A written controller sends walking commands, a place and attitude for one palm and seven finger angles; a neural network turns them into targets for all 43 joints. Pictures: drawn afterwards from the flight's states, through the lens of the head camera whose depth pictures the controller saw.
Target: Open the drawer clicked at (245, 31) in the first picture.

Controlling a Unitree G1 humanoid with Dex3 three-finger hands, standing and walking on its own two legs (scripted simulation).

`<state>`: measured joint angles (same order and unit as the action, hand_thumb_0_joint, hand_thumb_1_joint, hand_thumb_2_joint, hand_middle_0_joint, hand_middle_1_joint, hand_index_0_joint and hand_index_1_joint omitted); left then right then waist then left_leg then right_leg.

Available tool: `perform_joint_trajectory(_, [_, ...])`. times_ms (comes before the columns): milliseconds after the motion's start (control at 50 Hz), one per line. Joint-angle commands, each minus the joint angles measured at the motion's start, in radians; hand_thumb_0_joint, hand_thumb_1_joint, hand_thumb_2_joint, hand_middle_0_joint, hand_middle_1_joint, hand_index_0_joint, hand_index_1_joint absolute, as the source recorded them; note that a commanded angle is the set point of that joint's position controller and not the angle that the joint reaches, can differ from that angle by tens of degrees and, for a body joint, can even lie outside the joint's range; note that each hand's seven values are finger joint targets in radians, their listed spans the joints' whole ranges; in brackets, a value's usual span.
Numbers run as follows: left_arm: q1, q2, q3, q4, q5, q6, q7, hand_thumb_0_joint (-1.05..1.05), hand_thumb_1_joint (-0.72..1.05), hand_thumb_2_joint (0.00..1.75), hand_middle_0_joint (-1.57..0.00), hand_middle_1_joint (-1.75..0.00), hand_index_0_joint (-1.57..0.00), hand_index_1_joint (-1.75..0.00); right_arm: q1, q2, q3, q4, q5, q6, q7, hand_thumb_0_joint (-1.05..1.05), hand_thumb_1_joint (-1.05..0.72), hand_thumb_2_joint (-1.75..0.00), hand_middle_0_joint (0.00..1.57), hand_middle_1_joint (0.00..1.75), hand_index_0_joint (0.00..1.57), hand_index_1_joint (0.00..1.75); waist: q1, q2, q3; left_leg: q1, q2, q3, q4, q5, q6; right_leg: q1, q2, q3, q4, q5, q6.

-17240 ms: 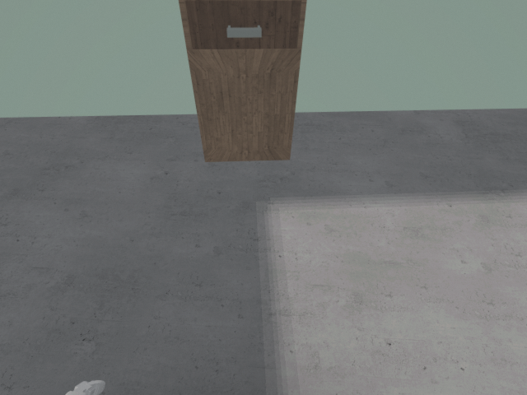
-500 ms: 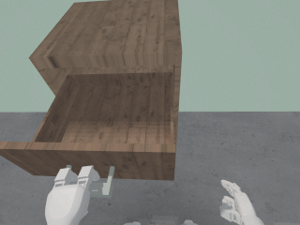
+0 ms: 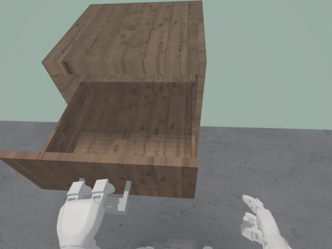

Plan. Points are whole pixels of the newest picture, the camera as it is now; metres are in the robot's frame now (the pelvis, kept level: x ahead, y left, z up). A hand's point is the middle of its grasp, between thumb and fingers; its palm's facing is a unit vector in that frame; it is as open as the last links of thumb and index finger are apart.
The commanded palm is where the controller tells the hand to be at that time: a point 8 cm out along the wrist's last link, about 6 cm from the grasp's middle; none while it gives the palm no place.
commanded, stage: lift the hand off the handle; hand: left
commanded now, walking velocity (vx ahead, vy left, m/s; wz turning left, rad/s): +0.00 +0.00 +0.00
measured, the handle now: (101, 194) +0.23 +0.19 +0.02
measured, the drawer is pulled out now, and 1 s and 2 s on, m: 0.30 0.30 0.30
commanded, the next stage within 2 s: draw the hand back to the body in 1.50 s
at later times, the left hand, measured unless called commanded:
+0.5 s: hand (94, 210) +0.19 +0.19 +0.03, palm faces +0.08 -0.14 -0.99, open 13.7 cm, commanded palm +0.16 +0.19 +0.09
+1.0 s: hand (80, 197) +0.19 +0.19 +0.10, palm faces +0.09 -0.16 -0.98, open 13.6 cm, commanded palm +0.16 +0.19 +0.16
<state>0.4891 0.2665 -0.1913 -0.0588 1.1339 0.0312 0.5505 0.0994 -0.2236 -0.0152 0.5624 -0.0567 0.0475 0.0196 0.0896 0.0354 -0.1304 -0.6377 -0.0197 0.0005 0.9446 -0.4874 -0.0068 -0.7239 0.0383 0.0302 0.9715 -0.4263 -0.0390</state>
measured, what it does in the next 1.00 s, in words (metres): stands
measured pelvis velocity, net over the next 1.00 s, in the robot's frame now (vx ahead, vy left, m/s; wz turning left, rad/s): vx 0.01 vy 0.01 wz -0.02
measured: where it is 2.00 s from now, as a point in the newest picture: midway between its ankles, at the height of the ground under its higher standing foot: outside the picture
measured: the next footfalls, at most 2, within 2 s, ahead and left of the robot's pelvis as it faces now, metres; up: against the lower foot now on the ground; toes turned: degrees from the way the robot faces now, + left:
none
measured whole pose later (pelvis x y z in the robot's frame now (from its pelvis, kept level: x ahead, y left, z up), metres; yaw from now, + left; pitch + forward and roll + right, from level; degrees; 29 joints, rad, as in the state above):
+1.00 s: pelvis +0.01 +0.01 +0.03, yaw -1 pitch +3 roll +1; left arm 0.52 0.34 -0.19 -0.37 1.02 0.10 0.30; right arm 0.10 -0.23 0.01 0.55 -0.02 0.07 0.05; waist 0.12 0.09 -0.07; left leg -0.34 -0.01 0.01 0.70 -0.40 0.00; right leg -0.43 0.04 0.05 0.73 -0.35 -0.03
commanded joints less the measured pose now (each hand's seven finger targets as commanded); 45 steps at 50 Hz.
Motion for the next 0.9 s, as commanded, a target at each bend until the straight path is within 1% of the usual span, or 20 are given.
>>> perform_joint_trajectory(0, [-0.094, 0.103, 0.072, -0.128, 0.000, 0.019, 0.024, 0.00, -0.50, 0.30, -0.30, -1.20, -0.30, -1.20, -0.137, -0.079, -0.027, -0.156, 0.012, -0.045, -0.015, 0.00, -0.90, -0.90, 0.20, 0.30, 0.20, 0.30, -0.027, -0.096, -0.140, 0.047, -0.034, 0.005, -0.122, 0.146, 0.032, 0.138, -0.007, 0.050, -0.206, 0.124, -0.010])
perform_joint_trajectory(40, [-0.121, 0.132, 0.104, -0.125, -0.002, 0.026, 0.024, 0.00, -0.50, 0.30, -0.30, -1.20, -0.30, -1.20, -0.139, -0.083, -0.025, -0.152, 0.014, -0.042, -0.023, 0.00, -0.90, -0.90, 0.20, 0.30, 0.20, 0.30, -0.025, -0.101, -0.156, 0.048, -0.033, 0.004, -0.130, 0.147, 0.032, 0.156, -0.005, 0.053, -0.211, 0.127, -0.011])
perform_joint_trajectory(120, [-0.172, 0.089, 0.044, -0.113, -0.002, 0.043, 0.010, 0.00, -0.50, 0.30, -0.30, -1.20, -0.30, -1.20, -0.148, -0.080, -0.025, -0.148, 0.019, -0.040, -0.028, 0.00, -0.90, -0.90, 0.20, 0.30, 0.20, 0.30, -0.030, -0.085, -0.138, 0.063, -0.033, 0.006, -0.144, 0.133, 0.033, 0.147, -0.008, 0.033, -0.220, 0.093, -0.008])
perform_joint_trajectory(140, [-0.188, 0.111, 0.065, -0.104, -0.003, 0.048, 0.010, 0.00, -0.50, 0.30, -0.30, -1.20, -0.30, -1.20, -0.148, -0.083, -0.022, -0.149, 0.019, -0.039, -0.032, 0.00, -0.90, -0.90, 0.20, 0.30, 0.20, 0.30, -0.032, -0.090, -0.134, 0.062, -0.030, 0.003, -0.150, 0.128, 0.034, 0.144, -0.006, 0.035, -0.227, 0.084, -0.010])
perform_joint_trajectory(180, [-0.192, 0.099, 0.054, -0.088, -0.008, 0.050, 0.003, 0.00, -0.50, 0.30, -0.30, -1.20, -0.30, -1.20, -0.145, -0.078, -0.023, -0.144, 0.022, -0.040, -0.036, 0.00, -0.90, -0.90, 0.20, 0.30, 0.20, 0.30, -0.029, -0.109, -0.131, 0.062, -0.033, 0.007, -0.154, 0.122, 0.035, 0.159, -0.011, 0.041, -0.239, 0.077, -0.007])
perform_joint_trajectory(220, [-0.180, 0.117, 0.063, -0.163, -0.016, 0.047, -0.004, 0.00, -0.50, 0.30, -0.30, -1.20, -0.30, -1.20, -0.149, -0.078, -0.024, -0.159, 0.022, -0.038, -0.036, 0.00, -0.90, -0.90, 0.20, 0.30, 0.20, 0.30, -0.010, -0.062, -0.176, 0.093, -0.036, 0.011, -0.166, 0.149, 0.035, 0.200, -0.011, 0.045, -0.240, 0.103, -0.010])
perform_joint_trajectory(240, [-0.185, 0.149, 0.091, -0.191, -0.017, 0.047, -0.004, 0.00, -0.50, 0.30, -0.30, -1.20, -0.30, -1.20, -0.146, -0.082, -0.022, -0.164, 0.021, -0.036, -0.035, 0.00, -0.90, -0.90, 0.20, 0.30, 0.20, 0.30, -0.010, -0.053, -0.195, 0.107, -0.033, 0.006, -0.174, 0.168, 0.034, 0.213, -0.008, 0.046, -0.238, 0.122, -0.016])
perform_joint_trajectory(280, [-0.150, 0.104, 0.042, -0.230, -0.027, 0.044, -0.015, 0.00, -0.50, 0.30, -0.30, -1.20, -0.30, -1.20, -0.144, -0.073, -0.023, -0.170, 0.020, -0.036, -0.026, 0.00, -0.90, -0.90, 0.20, 0.30, 0.20, 0.30, -0.013, -0.044, -0.183, 0.135, -0.032, 0.009, -0.177, 0.193, 0.035, 0.216, -0.009, 0.039, -0.242, 0.145, -0.015])
perform_joint_trajectory(340, [-0.108, 0.119, 0.056, -0.256, -0.037, 0.040, -0.031, 0.00, -0.50, 0.30, -0.30, -1.20, -0.30, -1.20, -0.149, -0.078, -0.021, -0.180, 0.023, -0.034, -0.014, 0.00, -0.90, -0.90, 0.20, 0.30, 0.20, 0.30, -0.013, -0.055, -0.144, 0.142, -0.026, 0.001, -0.193, 0.212, 0.035, 0.220, -0.004, 0.040, -0.256, 0.155, -0.019])
perform_joint_trajectory(380, [-0.099, 0.101, 0.030, -0.286, -0.036, 0.040, -0.042, 0.00, -0.50, 0.30, -0.30, -1.20, -0.30, -1.20, -0.145, -0.075, -0.021, -0.182, 0.021, -0.032, -0.004, 0.00, -0.90, -0.90, 0.20, 0.30, 0.20, 0.30, -0.014, -0.058, -0.125, 0.152, -0.024, 0.003, -0.205, 0.209, 0.035, 0.223, -0.006, 0.039, -0.262, 0.145, -0.018])
perform_joint_trajectory(440, [-0.037, 0.136, 0.070, -0.285, -0.043, 0.047, -0.054, 0.00, -0.50, 0.30, -0.30, -1.20, -0.30, -1.20, -0.151, -0.075, -0.015, -0.188, 0.030, -0.031, 0.003, 0.00, -0.90, -0.90, 0.20, 0.30, 0.20, 0.30, -0.001, -0.076, -0.104, 0.150, -0.023, 0.004, -0.223, 0.212, 0.033, 0.258, -0.004, 0.051, -0.282, 0.153, -0.018])
perform_joint_trajectory(480, [-0.052, 0.136, 0.067, -0.313, -0.046, 0.049, -0.065, 0.00, -0.50, 0.30, -0.30, -1.20, -0.30, -1.20, -0.153, -0.074, -0.015, -0.188, 0.031, -0.027, 0.005, 0.00, -0.90, -0.90, 0.20, 0.30, 0.20, 0.30, -0.002, -0.087, -0.084, 0.157, -0.022, 0.007, -0.236, 0.194, 0.035, 0.262, -0.009, 0.055, -0.298, 0.130, -0.014])
perform_joint_trajectory(540, [-0.094, 0.155, 0.078, -0.358, -0.044, 0.053, -0.080, 0.00, -0.50, 0.30, -0.30, -1.20, -0.30, -1.20, -0.163, -0.076, -0.015, -0.188, 0.030, -0.027, 0.003, 0.00, -0.90, -0.90, 0.20, 0.30, 0.20, 0.30, -0.003, -0.053, -0.081, 0.194, -0.022, 0.003, -0.253, 0.195, 0.037, 0.267, -0.007, 0.064, -0.324, 0.101, -0.018])
perform_joint_trajectory(620, [-0.060, 0.147, 0.069, -0.394, -0.065, 0.045, -0.112, 0.00, -0.50, 0.30, -0.30, -1.20, -0.30, -1.20, -0.158, -0.071, -0.016, -0.185, 0.031, -0.032, 0.007, 0.00, -0.90, -0.90, 0.20, 0.30, 0.20, 0.30, 0.002, -0.074, -0.078, 0.231, -0.022, 0.007, -0.264, 0.230, 0.040, 0.299, -0.011, 0.063, -0.340, 0.144, -0.011])
perform_joint_trajectory(660, [-0.069, 0.142, 0.054, -0.410, -0.073, 0.048, -0.133, 0.00, -0.50, 0.30, -0.30, -1.20, -0.30, -1.20, -0.160, -0.072, -0.009, -0.184, 0.033, -0.030, 0.011, 0.00, -0.90, -0.90, 0.20, 0.30, 0.20, 0.30, -0.002, -0.057, -0.065, 0.243, -0.018, 0.004, -0.280, 0.240, 0.039, 0.306, -0.014, 0.057, -0.344, 0.152, -0.011])
perform_joint_trajectory(740, [-0.031, 0.182, 0.101, -0.454, -0.084, 0.038, -0.159, 0.00, -0.50, 0.30, -0.30, -1.20, -0.30, -1.20, -0.167, -0.074, -0.008, -0.187, 0.036, -0.033, 0.014, 0.00, -0.90, -0.90, 0.20, 0.30, 0.20, 0.30, 0.014, -0.053, -0.073, 0.270, -0.013, 0.004, -0.300, 0.289, 0.036, 0.357, -0.010, 0.071, -0.360, 0.220, -0.013])
perform_joint_trajectory(760, [-0.038, 0.169, 0.080, -0.486, -0.080, 0.035, -0.164, 0.00, -0.50, 0.30, -0.30, -1.20, -0.30, -1.20, -0.159, -0.072, -0.005, -0.188, 0.033, -0.033, 0.020, 0.00, -0.90, -0.90, 0.20, 0.30, 0.20, 0.30, 0.014, -0.050, -0.088, 0.281, -0.013, 0.005, -0.299, 0.303, 0.037, 0.357, -0.015, 0.066, -0.353, 0.227, -0.011])
perform_joint_trajectory(840, [-0.027, 0.199, 0.119, -0.510, -0.092, 0.041, -0.176, 0.00, -0.50, 0.30, -0.30, -1.20, -0.30, -1.20, -0.172, -0.079, -0.004, -0.189, 0.037, -0.028, 0.022, 0.00, -0.90, -0.90, 0.20, 0.30, 0.20, 0.30, 0.016, -0.043, -0.050, 0.296, -0.007, 0.002, -0.317, 0.312, 0.033, 0.372, -0.010, 0.077, -0.382, 0.240, -0.013])
perform_joint_trajectory(860, [-0.028, 0.171, 0.086, -0.521, -0.087, 0.047, -0.184, 0.00, -0.50, 0.30, -0.30, -1.20, -0.30, -1.20, -0.160, -0.070, 0.001, -0.192, 0.034, -0.028, 0.028, 0.00, -0.90, -0.90, 0.20, 0.30, 0.20, 0.30, 0.017, -0.058, -0.063, 0.302, -0.008, 0.006, -0.316, 0.315, 0.038, 0.373, -0.019, 0.065, -0.378, 0.230, -0.007])
perform_joint_trajectory(880, [-0.053, 0.179, 0.100, -0.513, -0.093, 0.047, -0.191, 0.00, -0.50, 0.30, -0.30, -1.20, -0.30, -1.20, -0.168, -0.071, -0.005, -0.177, 0.041, -0.024, 0.026, 0.00, -0.90, -0.90, 0.20, 0.30, 0.20, 0.30, 0.011, -0.052, -0.037, 0.311, -0.002, 0.003, -0.331, 0.324, 0.033, 0.370, -0.010, 0.067, -0.387, 0.242, -0.011])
